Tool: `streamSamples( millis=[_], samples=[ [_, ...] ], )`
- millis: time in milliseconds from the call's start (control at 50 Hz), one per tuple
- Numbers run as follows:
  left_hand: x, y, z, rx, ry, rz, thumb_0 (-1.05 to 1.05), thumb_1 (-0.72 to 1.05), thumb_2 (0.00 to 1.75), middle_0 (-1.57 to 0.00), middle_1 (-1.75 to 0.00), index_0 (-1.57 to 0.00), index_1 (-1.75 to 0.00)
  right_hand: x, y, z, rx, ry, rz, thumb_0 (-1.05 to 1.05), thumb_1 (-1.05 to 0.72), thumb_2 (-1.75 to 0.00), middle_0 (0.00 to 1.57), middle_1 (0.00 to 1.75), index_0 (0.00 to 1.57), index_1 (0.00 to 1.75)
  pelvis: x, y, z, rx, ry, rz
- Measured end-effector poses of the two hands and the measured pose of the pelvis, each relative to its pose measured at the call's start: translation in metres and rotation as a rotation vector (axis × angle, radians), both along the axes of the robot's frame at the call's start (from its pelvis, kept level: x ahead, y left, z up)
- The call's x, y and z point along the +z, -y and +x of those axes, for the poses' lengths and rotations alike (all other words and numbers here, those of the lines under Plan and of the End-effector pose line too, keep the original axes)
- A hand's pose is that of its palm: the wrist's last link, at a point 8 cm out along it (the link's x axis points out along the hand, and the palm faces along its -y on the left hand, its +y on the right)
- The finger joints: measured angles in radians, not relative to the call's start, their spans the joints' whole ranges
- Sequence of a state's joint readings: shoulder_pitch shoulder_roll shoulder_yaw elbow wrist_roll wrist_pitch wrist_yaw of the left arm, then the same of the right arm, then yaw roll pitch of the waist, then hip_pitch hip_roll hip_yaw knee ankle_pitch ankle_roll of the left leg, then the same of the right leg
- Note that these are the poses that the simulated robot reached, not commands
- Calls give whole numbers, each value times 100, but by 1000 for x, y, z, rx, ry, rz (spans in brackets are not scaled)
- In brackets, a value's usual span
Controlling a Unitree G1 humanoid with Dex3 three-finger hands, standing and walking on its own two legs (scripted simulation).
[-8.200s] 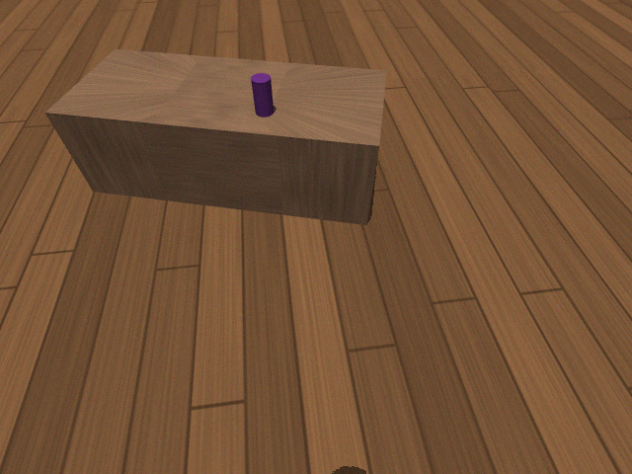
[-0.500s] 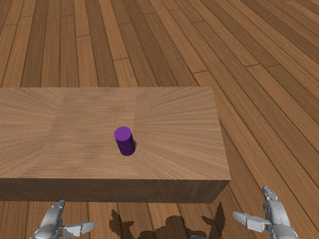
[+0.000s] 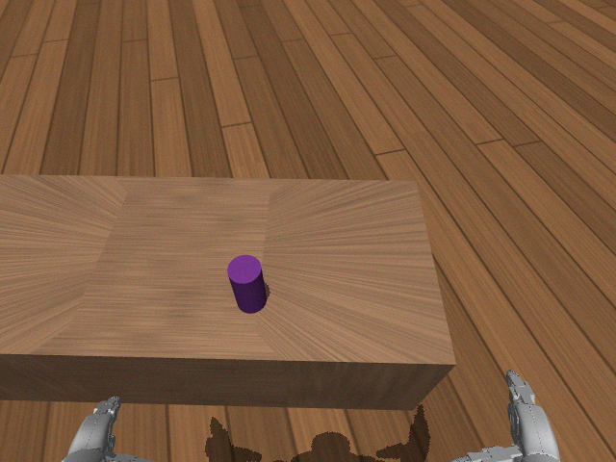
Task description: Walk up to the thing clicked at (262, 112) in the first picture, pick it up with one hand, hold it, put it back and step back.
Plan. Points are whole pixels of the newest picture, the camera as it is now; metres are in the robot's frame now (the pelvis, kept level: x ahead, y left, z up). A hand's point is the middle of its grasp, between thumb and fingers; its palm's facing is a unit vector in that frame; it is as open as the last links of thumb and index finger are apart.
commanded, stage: go down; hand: left
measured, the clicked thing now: (248, 285) +0.50 +0.14 -0.26
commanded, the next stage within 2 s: none
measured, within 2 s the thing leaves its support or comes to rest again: neither
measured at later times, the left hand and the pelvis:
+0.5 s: hand (128, 452) +0.16 +0.25 -0.10, palm faces +0.09 -0.95 -0.31, open 17.6 cm; pelvis +0.00 +0.00 -0.01, yaw +1 degrees
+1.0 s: hand (105, 332) +0.29 +0.29 -0.03, palm faces +0.14 -0.97 -0.18, open 17.6 cm; pelvis -0.02 -0.01 -0.02, yaw +0 degrees
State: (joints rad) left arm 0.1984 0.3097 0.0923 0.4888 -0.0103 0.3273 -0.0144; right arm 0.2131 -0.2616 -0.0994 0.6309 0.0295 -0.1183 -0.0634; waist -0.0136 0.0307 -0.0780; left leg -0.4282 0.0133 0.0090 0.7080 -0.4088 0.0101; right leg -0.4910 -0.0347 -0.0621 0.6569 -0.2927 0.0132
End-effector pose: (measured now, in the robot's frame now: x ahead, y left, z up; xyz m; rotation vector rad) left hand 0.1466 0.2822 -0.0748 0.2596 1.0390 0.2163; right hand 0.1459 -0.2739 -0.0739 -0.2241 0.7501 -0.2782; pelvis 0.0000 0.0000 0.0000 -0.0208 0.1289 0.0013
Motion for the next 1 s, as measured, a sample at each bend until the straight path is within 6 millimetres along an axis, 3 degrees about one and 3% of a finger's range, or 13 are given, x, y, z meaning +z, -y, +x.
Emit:
streamSamples(
  millis=[200, 620, 700, 800, 900, 1000],
  samples=[
    [1, -6, -1, 4, -15, -5, 0, -58, 1, -9, -5, -9, -5, -1, -6, -1, 15, -1, 8, 0, 47, -5, 6, 6, 6, 5, -3, -3, 5, 5, -9, -3],
    [14, -13, -7, 32, 77, 1, -1, -58, 3, -8, -5, -7, -6, 9, -11, -4, 64, 89, 10, -1, 46, -6, 6, 6, 6, 5, -10, 8, -6, 19, -7, 2],
    [21, -21, 11, 40, 152, 5, -1, -59, 4, -9, -5, -8, -7, 12, -18, -4, 91, 118, 10, -1, 46, -6, 6, 6, 6, 5, -12, 12, -10, 27, -4, 3],
    [43, -36, 52, 33, 301, 3, -1, -59, 5, -9, -6, -7, -8, 14, -22, -6, 97, 152, 7, -1, 48, -6, 6, 6, 6, 5, -14, 15, -15, 31, -1, 3],
    [60, -49, 93, 3, 370, -36, -1, -59, 5, -8, -6, -7, -7, 12, -18, -17, 79, 149, 0, -1, 49, -5, 6, 6, 6, 5, -15, 14, -18, 21, -10, 3],
    [69, -56, 121, -25, 426, -94, -1, -59, 3, -7, -5, -7, -6, 8, -15, -32, 67, 117, 0, -1, 52, -5, 6, 6, 6, 5, -16, 11, -22, 5, -27, 4]
  ],
)
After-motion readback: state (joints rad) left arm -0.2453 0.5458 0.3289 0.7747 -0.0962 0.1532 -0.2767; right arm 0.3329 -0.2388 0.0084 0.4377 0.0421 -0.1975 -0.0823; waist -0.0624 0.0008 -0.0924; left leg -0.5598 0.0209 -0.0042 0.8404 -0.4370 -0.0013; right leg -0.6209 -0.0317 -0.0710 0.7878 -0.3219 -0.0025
